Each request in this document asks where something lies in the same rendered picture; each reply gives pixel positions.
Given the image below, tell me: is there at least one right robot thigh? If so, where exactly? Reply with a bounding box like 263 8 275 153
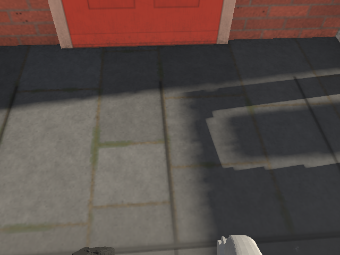
217 235 262 255

